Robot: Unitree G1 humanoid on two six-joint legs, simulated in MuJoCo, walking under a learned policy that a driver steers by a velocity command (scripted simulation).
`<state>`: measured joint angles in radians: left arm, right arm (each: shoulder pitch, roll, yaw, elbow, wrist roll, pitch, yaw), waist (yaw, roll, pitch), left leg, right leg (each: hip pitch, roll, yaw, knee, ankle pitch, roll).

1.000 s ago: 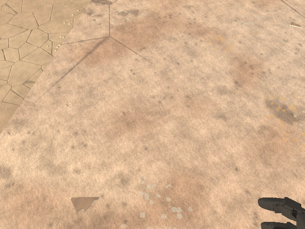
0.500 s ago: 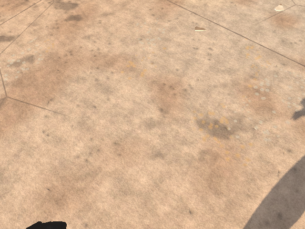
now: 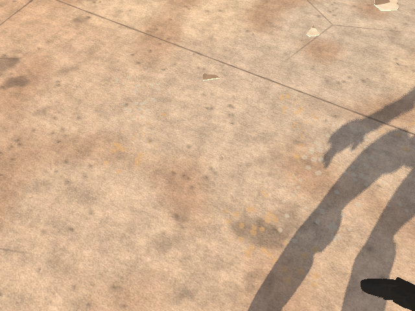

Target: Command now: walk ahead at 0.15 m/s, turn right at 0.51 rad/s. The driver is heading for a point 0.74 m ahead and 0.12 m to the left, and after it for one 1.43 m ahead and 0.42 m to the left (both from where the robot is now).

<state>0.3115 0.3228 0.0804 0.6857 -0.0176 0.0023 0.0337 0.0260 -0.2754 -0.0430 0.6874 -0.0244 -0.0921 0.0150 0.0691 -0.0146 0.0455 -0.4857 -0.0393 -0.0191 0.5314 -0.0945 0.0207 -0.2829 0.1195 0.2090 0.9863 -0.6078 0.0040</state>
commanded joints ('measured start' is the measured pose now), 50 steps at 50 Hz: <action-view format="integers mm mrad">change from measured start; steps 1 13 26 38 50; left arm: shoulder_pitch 77 1 66 241 51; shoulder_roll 170 58 107 52 18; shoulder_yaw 33 -10 6 -19 -18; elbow -62 -55 -17 58 85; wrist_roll -12 18 14 20 30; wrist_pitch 18 10 -67 -51 17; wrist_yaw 7 -21 -15 -4 16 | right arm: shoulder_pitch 106 65 -7 290 -12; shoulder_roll -110 -189 -71 -209 -100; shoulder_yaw -33 -46 -15 -47 -3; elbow -62 23 21 97 128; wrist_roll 10 52 36 20 18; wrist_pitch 31 63 5 28 61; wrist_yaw -12 -4 34 18 -2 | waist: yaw -80 -46 -12 -123 -20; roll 120 156 -101 263 110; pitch -269 -124 4 -432 -122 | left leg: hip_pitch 558 152 -204 745 124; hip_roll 398 274 95 431 212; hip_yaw -440 -188 28 -504 -126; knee -141 -339 213 -123 -273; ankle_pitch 228 -382 -3 511 -161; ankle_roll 230 193 -46 304 165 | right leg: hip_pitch -374 87 241 -216 179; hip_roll -90 -120 -316 -81 -168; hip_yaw -54 -232 -15 -86 -189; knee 367 -401 -850 157 -460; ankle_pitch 37 308 413 -70 454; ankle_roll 75 -19 -190 64 35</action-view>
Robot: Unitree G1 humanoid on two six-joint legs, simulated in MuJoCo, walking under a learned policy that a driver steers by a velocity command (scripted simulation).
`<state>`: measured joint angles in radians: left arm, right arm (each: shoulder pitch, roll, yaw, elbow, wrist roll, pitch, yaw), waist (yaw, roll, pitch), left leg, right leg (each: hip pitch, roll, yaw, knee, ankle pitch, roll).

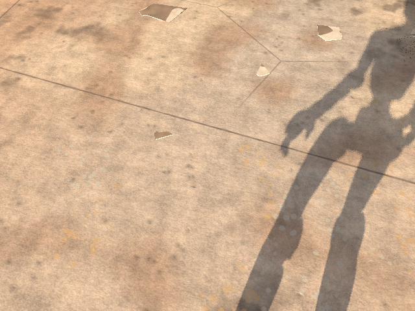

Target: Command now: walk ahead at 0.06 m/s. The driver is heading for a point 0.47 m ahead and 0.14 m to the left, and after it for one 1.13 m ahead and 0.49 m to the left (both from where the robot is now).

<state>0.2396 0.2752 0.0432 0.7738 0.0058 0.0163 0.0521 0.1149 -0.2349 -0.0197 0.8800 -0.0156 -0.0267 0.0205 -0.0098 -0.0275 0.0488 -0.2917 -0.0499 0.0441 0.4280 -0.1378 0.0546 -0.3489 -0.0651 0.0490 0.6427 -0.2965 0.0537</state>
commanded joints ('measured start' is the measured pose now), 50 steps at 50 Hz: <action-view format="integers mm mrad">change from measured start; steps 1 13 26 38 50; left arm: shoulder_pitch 97 1 -106 -121 -185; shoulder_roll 72 111 177 110 113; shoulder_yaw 20 29 74 68 59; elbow -11 28 -18 -25 -47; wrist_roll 18 2 -7 -4 -18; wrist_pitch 4 -42 -23 -28 -60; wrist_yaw -4 -6 43 29 -5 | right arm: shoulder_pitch -86 -30 -20 36 41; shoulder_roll -111 -135 -133 -211 -233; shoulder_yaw -15 -19 -61 -82 -99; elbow -54 29 -65 -121 -160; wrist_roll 9 19 33 30 34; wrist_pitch -3 19 72 25 53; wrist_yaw -6 -22 -8 -45 -59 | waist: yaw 56 13 0 0 -28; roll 105 -6 -131 102 170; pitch -97 -75 -74 -138 -112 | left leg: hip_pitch -104 45 -153 202 118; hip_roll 196 76 80 230 173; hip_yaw -187 -84 -32 -426 -564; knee -170 16 407 -107 -147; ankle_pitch -244 101 -375 216 -198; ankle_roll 88 1 -20 175 170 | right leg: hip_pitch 274 193 158 -265 -85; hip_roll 7 1 -323 52 97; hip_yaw -13 -5 137 59 72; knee -169 -173 -206 466 49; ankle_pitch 169 272 457 -82 -40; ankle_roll -29 -50 -242 15 29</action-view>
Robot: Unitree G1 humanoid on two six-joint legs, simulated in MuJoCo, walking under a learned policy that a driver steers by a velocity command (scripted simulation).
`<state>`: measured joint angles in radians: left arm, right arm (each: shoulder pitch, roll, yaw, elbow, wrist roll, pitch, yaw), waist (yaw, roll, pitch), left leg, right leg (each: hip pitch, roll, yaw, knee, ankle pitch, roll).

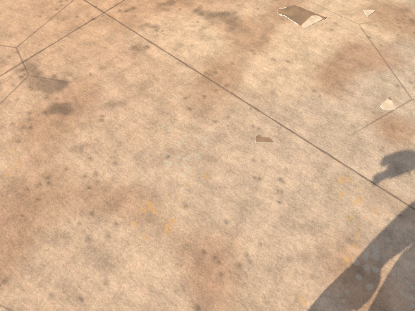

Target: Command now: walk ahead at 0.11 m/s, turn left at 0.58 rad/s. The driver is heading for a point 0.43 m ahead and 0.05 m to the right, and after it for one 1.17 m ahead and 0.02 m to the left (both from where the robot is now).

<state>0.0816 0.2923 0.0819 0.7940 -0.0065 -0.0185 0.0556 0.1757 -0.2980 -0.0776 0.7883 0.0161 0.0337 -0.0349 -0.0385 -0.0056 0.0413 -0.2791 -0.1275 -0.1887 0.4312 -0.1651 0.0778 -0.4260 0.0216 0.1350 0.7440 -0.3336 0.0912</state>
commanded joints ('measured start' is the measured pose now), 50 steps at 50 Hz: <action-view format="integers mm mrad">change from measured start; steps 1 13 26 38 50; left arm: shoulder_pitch -29 188 300 253 287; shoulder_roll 97 108 183 46 174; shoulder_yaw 20 11 14 -5 49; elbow -70 -15 41 -36 -154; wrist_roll -9 6 -32 -12 8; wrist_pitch -32 -83 -56 -30 -26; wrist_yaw -15 -31 -51 -47 -104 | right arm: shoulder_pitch -24 -32 -48 -21 19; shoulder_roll -168 -93 -115 -73 -145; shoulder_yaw -40 -15 -16 -10 -30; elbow -73 -94 -138 -46 -40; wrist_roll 4 -4 13 -36 11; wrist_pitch -6 -75 -116 -147 -56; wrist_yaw -2 33 65 41 -13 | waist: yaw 1 73 -3 78 150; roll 161 -116 -123 94 -4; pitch -99 40 -27 6 -165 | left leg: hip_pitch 85 -506 76 112 204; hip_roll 244 122 106 360 297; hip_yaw -351 55 228 224 384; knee -158 596 30 -256 359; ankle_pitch -253 -91 36 542 638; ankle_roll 147 -89 -14 99 -21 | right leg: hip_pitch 25 411 312 -198 214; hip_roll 16 -257 -254 -132 19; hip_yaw -23 188 -10 -58 -183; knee -91 -612 -414 319 -274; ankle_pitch -11 -81 536 163 411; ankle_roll -19 -253 -224 -69 -218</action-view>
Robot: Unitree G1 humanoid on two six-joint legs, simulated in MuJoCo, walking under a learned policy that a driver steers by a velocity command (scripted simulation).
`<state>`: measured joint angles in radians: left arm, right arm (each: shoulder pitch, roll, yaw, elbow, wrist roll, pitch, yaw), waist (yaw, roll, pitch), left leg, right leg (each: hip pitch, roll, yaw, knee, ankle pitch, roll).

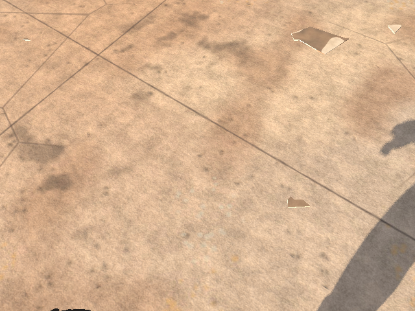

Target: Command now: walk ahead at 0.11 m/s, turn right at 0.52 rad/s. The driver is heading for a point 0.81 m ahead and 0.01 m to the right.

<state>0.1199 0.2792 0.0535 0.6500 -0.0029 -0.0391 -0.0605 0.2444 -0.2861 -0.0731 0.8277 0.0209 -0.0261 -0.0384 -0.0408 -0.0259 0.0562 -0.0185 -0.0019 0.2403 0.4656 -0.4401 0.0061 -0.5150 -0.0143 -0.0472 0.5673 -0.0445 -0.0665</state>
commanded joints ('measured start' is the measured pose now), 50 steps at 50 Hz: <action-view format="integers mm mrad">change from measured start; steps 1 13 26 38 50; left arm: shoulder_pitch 248 36 58 71 69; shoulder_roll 279 196 206 81 65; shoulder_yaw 93 67 68 23 5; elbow -31 -127 -128 -47 -9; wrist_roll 5 3 3 -1 20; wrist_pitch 0 42 53 69 34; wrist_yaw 39 83 86 81 78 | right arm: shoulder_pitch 36 -67 -87 -24 -65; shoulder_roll -66 -91 -171 -113 -68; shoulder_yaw -5 -1 -24 2 16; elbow -100 -124 -165 -114 -69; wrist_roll -47 -28 -67 -5 -33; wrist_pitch -2 32 -4 23 11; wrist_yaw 2 -3 24 22 20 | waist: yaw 87 34 46 28 22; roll -218 -68 218 189 -28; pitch -266 -202 -101 -117 -42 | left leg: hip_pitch -324 -462 -220 -154 -171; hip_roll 64 5 365 177 41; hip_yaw -47 -332 -707 -442 -282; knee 642 457 -173 -51 6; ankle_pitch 194 93 470 584 310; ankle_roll -17 -98 274 131 -33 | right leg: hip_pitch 566 228 -22 375 251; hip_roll -166 -119 119 22 -43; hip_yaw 294 396 226 92 184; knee -34 -243 468 -250 -150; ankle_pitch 616 -4 -546 -77 -123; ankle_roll -159 -183 93 107 36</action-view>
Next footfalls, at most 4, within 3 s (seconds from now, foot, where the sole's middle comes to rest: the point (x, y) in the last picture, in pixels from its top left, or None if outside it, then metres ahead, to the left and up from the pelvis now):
0.46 left None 0.19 0.15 -0.76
0.78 right None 0.07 -0.09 -0.76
1.72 right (287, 303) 0.45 -0.21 -0.76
2.26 left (217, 211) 0.79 -0.02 -0.76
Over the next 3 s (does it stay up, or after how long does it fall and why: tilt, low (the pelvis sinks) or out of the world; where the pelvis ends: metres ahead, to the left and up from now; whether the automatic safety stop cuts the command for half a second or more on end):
stays up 0.83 -0.13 0.01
